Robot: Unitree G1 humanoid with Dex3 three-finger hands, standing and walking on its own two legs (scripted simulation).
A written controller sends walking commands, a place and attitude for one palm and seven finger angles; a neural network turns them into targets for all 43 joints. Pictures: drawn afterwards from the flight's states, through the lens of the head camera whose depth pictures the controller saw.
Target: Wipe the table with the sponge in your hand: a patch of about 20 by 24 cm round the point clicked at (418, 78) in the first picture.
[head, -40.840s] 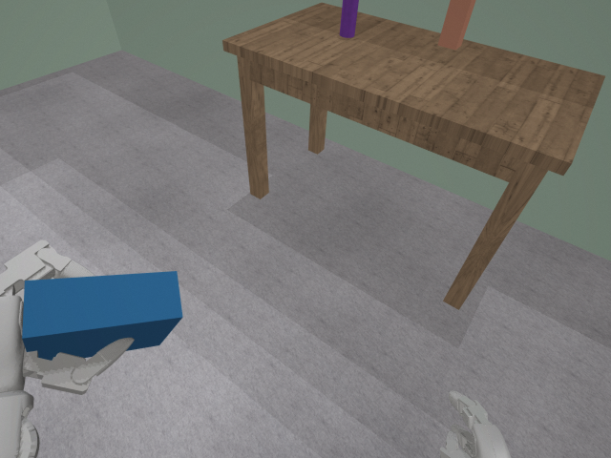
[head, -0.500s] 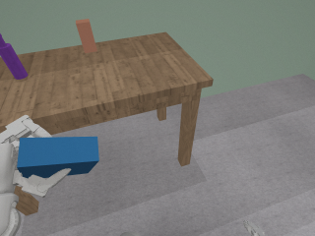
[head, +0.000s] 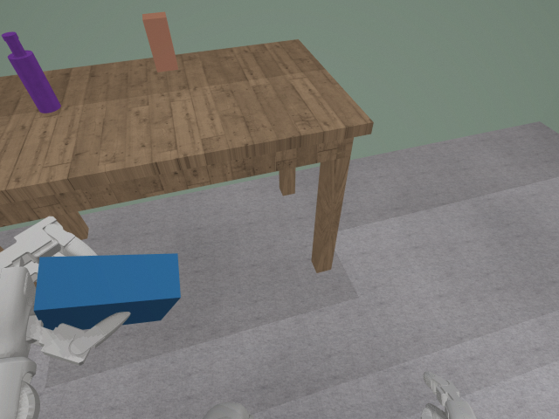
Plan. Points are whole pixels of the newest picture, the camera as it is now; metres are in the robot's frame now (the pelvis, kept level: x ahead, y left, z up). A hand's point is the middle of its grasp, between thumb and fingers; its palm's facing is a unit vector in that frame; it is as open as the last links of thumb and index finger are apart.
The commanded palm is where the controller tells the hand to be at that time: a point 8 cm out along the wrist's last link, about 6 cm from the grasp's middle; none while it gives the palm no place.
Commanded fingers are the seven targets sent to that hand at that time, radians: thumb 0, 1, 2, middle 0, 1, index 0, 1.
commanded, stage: stop stepping back and stand still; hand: left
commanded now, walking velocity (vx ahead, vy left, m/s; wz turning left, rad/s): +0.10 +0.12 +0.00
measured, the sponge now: (131, 292) +0.22 +0.19 +0.15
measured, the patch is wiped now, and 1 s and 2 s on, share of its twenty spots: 1.00 1.00 1.00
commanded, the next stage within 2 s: stand and wait in 0.94 s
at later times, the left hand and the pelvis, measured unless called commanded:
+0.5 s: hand (50, 269) +0.22 +0.26 +0.18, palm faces +0.41 -0.83 -0.39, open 9.2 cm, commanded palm +0.18 +0.31 +0.20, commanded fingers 0.00 0.10 1.30 -1.20 -1.60 -1.20 -1.60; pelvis +0.02 +0.02 +0.01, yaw +0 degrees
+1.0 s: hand (40, 244) +0.25 +0.30 +0.18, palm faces +0.40 -0.85 -0.35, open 9.2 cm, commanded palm +0.20 +0.33 +0.20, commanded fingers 0.00 0.10 1.30 -1.20 -1.60 -1.20 -1.60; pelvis +0.04 +0.05 +0.01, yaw -1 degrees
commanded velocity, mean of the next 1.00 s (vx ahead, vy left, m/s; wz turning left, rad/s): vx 0.01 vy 0.00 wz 0.00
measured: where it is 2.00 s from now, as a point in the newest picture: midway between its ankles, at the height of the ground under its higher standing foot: outside the picture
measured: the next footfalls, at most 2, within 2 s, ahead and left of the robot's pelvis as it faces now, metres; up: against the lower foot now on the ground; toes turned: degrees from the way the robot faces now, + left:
left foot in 0.12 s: +0.06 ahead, +0.15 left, +0.00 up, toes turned +2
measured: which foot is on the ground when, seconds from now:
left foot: up 0.00-0.10, down 0.12-1.00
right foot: down 0.00-1.00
